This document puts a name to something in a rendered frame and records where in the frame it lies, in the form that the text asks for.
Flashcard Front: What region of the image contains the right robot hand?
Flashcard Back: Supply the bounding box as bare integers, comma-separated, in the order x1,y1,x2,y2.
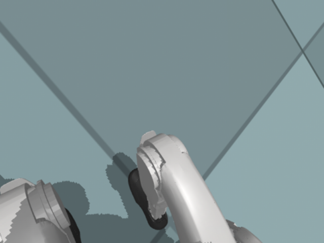
226,219,262,243

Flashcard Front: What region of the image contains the left robot foot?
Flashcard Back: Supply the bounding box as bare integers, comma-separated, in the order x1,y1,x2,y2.
65,208,82,243

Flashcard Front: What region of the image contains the right robot foot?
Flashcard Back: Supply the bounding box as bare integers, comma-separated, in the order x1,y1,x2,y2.
128,168,168,230

